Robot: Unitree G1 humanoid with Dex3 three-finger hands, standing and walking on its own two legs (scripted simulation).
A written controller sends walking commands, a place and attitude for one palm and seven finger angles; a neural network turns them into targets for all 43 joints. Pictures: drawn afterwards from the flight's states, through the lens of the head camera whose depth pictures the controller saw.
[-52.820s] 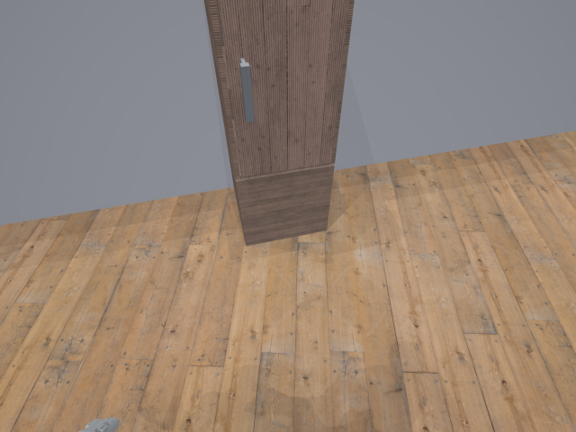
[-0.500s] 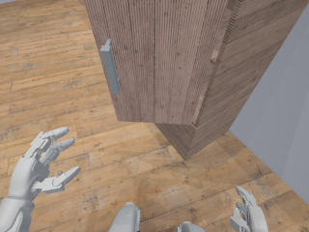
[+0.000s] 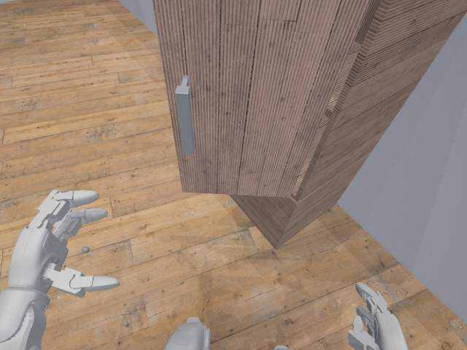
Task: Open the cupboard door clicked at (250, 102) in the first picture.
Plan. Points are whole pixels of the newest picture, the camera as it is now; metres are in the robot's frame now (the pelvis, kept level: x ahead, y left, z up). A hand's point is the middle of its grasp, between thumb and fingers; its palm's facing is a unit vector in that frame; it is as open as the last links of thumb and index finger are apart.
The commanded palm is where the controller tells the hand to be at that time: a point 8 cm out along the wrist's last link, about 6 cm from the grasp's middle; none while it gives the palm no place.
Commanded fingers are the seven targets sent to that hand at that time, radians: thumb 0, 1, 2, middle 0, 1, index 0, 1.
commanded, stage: raise the hand with hooked fingers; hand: left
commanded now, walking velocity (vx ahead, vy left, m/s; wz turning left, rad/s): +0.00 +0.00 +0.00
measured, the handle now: (187, 116) +0.55 +0.14 +0.06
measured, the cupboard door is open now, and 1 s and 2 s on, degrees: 52 52 52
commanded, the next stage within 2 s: move the hooked fingers beside the handle in 0.92 s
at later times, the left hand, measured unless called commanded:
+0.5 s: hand (68, 221) +0.28 +0.27 +0.08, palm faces +0.07 -1.00 -0.03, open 13.9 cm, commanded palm +0.25 +0.31 +0.08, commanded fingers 0.00 -0.50 0.30 -0.30 -1.20 -0.30 -1.20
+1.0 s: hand (91, 211) +0.30 +0.24 +0.08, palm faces +0.08 -1.00 -0.02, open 13.9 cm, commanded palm +0.27 +0.29 +0.08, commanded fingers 0.00 -0.50 0.30 -0.30 -1.20 -0.30 -1.20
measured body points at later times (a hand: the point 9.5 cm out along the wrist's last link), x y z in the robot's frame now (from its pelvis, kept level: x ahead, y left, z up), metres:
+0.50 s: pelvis -0.01 -0.01 +0.01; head +0.04 +0.01 +0.46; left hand +0.27 +0.33 +0.08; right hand +0.13 -0.26 -0.07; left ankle +0.06 +0.08 -0.67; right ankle -0.02 -0.13 -0.67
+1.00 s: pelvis +0.01 -0.03 +0.01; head +0.06 -0.02 +0.46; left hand +0.29 +0.30 +0.08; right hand +0.17 -0.28 -0.07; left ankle +0.06 +0.08 -0.67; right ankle -0.02 -0.13 -0.67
